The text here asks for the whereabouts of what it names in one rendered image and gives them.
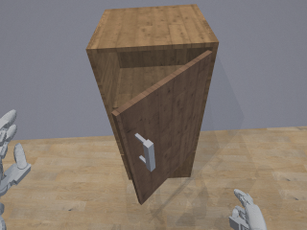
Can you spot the right robot hand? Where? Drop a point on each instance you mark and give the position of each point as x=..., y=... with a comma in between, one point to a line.
x=249, y=218

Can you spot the cupboard door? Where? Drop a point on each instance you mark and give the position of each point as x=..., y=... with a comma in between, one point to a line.
x=168, y=114

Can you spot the left robot hand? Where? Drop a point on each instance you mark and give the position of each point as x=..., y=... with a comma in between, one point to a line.
x=18, y=170

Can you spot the handle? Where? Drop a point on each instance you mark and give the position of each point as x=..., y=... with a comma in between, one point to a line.
x=148, y=148

